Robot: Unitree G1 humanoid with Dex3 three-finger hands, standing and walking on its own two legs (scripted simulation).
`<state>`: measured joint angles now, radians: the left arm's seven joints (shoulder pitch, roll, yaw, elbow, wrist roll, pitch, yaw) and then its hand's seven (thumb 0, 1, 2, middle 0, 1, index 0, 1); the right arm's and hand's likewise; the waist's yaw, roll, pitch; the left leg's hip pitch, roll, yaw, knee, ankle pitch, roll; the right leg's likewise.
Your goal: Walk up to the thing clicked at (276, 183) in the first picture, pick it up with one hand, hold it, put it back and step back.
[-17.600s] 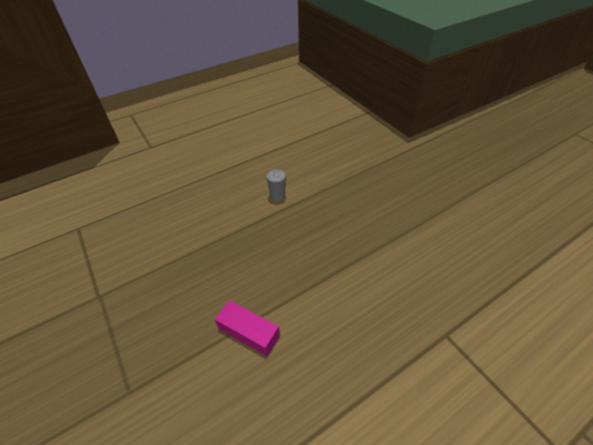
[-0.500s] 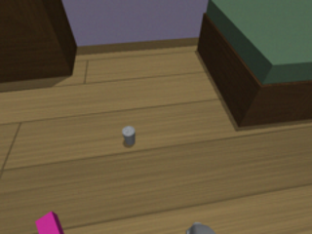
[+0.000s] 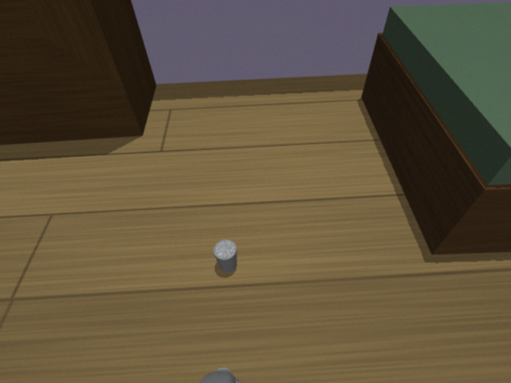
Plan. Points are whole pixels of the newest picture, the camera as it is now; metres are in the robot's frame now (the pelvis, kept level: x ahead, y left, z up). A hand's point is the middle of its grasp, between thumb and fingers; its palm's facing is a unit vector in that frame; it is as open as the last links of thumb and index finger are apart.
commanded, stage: walk up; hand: left
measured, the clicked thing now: (226, 257) +0.70 +0.21 -0.70
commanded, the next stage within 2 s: stand in 1.94 s
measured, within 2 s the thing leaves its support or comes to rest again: neither
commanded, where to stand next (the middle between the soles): +0.35 +0.00 m, yaw -1 degrees
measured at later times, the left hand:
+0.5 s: hand (142, 319) +0.25 +0.27 -0.13, palm faces -0.08 -0.90 -0.43, open 7.4 cm
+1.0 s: hand (159, 291) +0.33 +0.26 -0.17, palm faces -0.05 -0.93 -0.36, open 7.4 cm
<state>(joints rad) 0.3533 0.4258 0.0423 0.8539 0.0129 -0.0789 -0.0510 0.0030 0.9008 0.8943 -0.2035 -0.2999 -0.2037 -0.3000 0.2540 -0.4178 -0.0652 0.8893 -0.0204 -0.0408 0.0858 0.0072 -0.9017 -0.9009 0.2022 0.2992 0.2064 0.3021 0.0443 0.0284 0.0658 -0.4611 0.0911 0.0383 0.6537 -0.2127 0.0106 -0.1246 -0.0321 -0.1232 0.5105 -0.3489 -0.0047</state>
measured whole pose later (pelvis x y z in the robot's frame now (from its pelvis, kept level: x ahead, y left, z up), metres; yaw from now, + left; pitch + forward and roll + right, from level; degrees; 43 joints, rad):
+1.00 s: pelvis +0.24 +0.00 -0.01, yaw -1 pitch -2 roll -1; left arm 0.13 0.39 0.00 1.00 0.00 -0.02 0.00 0.00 0.91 0.89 -0.20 -0.30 -0.20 -0.30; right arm 0.11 -0.37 -0.01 1.00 0.01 0.01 0.02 0.01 -0.90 -0.90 0.20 0.30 0.21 0.30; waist 0.00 -0.01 0.10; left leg -0.36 0.05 0.01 0.68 -0.28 -0.01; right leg -0.30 -0.03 -0.04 0.66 -0.32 0.02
